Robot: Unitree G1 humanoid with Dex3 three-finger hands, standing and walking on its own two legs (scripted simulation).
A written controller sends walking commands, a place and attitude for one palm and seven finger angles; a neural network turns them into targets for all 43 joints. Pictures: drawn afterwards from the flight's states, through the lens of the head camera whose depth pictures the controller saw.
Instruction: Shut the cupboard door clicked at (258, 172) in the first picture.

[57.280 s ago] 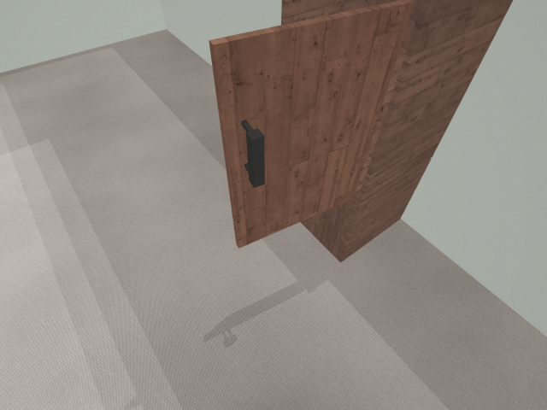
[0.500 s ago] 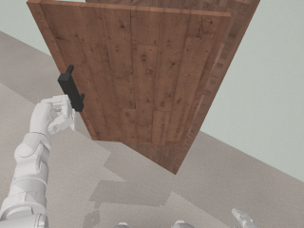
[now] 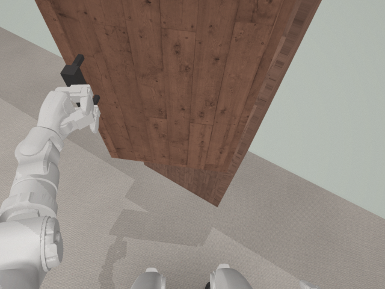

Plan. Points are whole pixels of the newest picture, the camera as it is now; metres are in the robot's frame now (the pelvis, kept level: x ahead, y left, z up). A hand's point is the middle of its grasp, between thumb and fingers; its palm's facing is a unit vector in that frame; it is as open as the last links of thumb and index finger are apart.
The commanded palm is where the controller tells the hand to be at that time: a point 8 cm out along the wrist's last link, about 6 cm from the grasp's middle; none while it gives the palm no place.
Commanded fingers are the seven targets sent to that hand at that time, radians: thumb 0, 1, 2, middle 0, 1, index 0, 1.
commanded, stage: push the door shut along its arc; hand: left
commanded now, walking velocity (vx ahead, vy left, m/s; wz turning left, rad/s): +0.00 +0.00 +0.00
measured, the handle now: (85, 87) +0.52 +0.23 +0.09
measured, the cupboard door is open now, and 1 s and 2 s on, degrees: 24 9 2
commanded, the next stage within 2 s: pull the fist back off the door in 1.36 s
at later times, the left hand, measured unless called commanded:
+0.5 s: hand (110, 93) +0.50 +0.17 +0.09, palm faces -0.30 -0.95 -0.01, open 3.1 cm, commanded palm +0.51 +0.21 +0.09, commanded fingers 0.00 0.90 0.90 -1.30 -1.50 -1.30 -1.50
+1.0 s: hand (136, 74) +0.56 +0.12 +0.09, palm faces -0.40 -0.91 +0.00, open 3.1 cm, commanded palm +0.56 +0.17 +0.09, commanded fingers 0.00 0.90 0.90 -1.30 -1.50 -1.30 -1.50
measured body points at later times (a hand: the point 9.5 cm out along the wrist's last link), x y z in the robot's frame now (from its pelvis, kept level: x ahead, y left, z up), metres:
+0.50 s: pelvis -0.01 +0.00 -0.02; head +0.12 +0.02 +0.41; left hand +0.51 +0.23 +0.09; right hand +0.02 -0.28 -0.12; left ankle +0.01 +0.11 -0.68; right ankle +0.03 -0.12 -0.68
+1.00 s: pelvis +0.01 +0.01 -0.03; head +0.16 +0.02 +0.40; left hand +0.57 +0.17 +0.10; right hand -0.02 -0.26 -0.13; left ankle +0.01 +0.11 -0.68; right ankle +0.03 -0.12 -0.68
